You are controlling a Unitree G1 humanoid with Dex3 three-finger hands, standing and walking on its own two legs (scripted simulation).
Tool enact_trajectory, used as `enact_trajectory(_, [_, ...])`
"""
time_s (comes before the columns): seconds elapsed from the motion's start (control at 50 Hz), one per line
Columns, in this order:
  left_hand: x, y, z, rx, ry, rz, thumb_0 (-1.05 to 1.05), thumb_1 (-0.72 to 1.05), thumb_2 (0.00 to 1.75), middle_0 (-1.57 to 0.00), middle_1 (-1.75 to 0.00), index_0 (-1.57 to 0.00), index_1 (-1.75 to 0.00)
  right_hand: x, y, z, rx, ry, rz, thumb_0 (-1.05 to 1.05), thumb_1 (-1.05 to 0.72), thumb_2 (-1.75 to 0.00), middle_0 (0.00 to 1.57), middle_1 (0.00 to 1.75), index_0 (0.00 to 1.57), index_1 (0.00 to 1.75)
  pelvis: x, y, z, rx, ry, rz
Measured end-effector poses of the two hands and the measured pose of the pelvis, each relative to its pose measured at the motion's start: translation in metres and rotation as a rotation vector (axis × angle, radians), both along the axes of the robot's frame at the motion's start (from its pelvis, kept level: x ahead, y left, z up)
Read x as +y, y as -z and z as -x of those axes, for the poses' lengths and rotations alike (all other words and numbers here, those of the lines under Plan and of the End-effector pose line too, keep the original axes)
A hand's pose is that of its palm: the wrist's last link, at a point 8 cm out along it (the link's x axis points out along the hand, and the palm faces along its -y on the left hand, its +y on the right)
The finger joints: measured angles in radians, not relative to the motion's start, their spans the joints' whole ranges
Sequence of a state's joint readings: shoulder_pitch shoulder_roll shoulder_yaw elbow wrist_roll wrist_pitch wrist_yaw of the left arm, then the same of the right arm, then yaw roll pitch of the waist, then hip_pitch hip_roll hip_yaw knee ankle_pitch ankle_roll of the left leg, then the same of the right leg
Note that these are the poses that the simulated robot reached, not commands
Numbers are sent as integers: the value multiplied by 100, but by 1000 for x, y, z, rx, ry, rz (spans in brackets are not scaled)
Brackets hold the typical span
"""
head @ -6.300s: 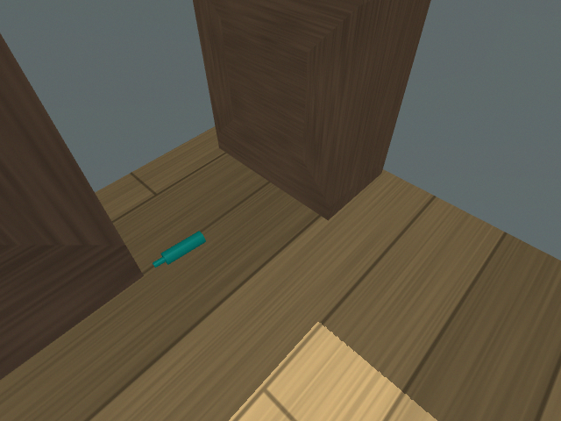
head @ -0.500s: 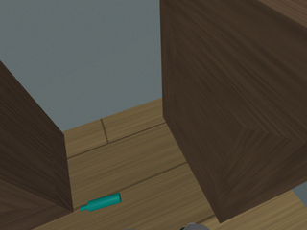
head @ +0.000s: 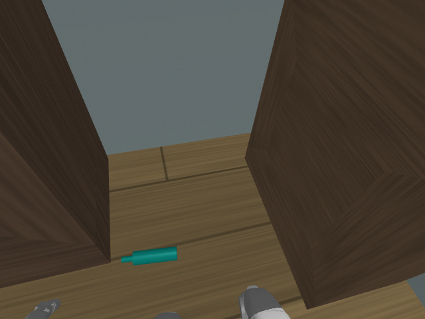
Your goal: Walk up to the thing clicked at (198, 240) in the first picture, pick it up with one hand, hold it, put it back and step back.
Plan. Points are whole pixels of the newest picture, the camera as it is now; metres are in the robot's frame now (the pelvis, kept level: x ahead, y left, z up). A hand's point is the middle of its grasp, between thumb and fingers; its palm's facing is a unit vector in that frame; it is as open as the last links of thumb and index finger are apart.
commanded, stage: walk up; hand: left
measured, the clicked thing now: (149, 256) +0.46 +0.24 -0.71
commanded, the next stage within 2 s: none
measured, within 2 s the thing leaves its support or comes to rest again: neither
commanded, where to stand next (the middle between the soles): +0.09 -0.03 m, yaw -4 degrees
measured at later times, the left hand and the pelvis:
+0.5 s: hand out of the picture +0.14 +0.21 -0.12, palm faces -0.11 -0.90 -0.43, open 7.4 cm; pelvis +0.04 -0.07 +0.01, yaw -5 degrees
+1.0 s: hand out of the picture +0.12 +0.28 -0.14, palm faces +0.03 -0.89 -0.45, open 7.4 cm; pelvis +0.02 -0.02 +0.00, yaw +0 degrees
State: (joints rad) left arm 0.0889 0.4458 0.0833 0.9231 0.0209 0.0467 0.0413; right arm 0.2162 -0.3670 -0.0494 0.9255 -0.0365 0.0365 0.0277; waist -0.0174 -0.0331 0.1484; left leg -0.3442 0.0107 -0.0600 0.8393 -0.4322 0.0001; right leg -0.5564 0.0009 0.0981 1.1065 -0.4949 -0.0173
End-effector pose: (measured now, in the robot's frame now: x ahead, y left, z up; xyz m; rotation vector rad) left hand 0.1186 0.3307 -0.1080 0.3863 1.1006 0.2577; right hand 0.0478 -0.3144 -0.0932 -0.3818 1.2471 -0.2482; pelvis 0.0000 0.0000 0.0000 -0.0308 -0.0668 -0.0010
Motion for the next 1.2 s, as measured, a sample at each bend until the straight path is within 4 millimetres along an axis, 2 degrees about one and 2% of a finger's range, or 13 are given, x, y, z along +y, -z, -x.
enact_trajectory(0.06, [3,5,29,68,-23,45,0,91,90,-20,-30,-20,-30,6,-19,5,-1,-10,25,1,-91,-90,21,30,20,30,2,-12,1,22,12,-8])
enact_trajectory(0.14, [0,8,66,193,-12,89,0,91,90,-20,-30,-20,-30,-3,-43,7,-60,8,69,1,-90,-90,21,30,21,30,1,-22,-6,28,41,-9])
enact_trajectory(0.22, [-7,5,79,255,6,110,1,91,90,-20,-30,-20,-30,-22,-61,12,-105,37,110,1,-90,-90,21,30,21,30,-6,-28,-16,18,70,-11])
enact_trajectory(0.28, [-18,-1,68,242,30,112,1,91,90,-20,-30,-20,-30,-38,-65,17,-104,51,116,1,-90,-90,21,30,20,30,-16,-31,-23,8,81,-13])
enact_trajectory(0.34, [-33,-10,44,198,64,102,1,91,90,-20,-30,-20,-30,-55,-58,19,-87,59,96,1,-90,-90,21,30,20,30,-29,-30,-30,1,91,-20])
enact_trajectory(0.46, [-67,-24,-4,81,93,3,0,91,90,-20,-30,-20,-30,-88,-5,-1,-47,90,24,1,-91,-90,20,30,20,30,-61,-9,-41,-5,88,-21])
enact_trajectory(0.54, [-93,-38,-25,41,120,-13,0,91,90,-20,-30,-20,-30,-77,19,-21,-52,94,-65,1,-91,-90,20,30,20,30,-69,-13,-40,0,88,-33])
enact_trajectory(0.6, [-104,-49,-41,-6,129,-22,0,90,90,-20,-30,-21,-30,-66,29,-29,-43,77,-115,1,-91,-90,20,30,20,30,-70,-15,-38,9,76,-39])
enact_trajectory(0.72, [-92,-62,-53,-90,105,-78,0,90,90,-21,-30,-21,-30,-56,38,-25,12,39,-135,1,-91,-90,20,30,20,30,-64,-14,-32,18,46,-40])
enact_trajectory(0.84, [-55,-57,-32,-102,71,-103,0,90,90,-21,-30,-21,-30,-51,31,-15,45,12,-91,1,-91,-90,20,30,20,30,-45,-8,-25,12,5,-34])
enact_trajectory(0.96, [-14,-17,-1,-35,-5,-52,0,90,90,-20,-30,-21,-30,-37,13,-8,13,-1,-1,1,-91,-90,20,30,20,30,-21,5,-18,-15,16,-63])
enact_trajectory(1.1, [-19,3,42,111,-34,45,0,91,90,-20,-30,-20,-30,-22,-19,-16,-34,-23,33,1,-91,-90,20,30,20,30,-17,-11,-12,22,11,-24])
enact_trajectory(1.2, [-34,3,64,221,13,85,0,91,90,-20,-30,-20,-30,-33,-34,-27,-122,-24,42,1,-90,-90,21,30,20,30,-25,-18,-20,34,55,-25])
